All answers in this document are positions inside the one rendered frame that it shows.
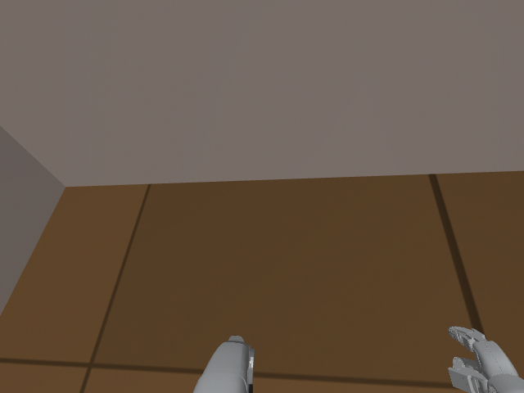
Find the right robot arm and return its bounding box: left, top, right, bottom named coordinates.
left=487, top=373, right=524, bottom=393

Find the right robot hand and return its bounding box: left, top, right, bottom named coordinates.
left=448, top=326, right=519, bottom=393

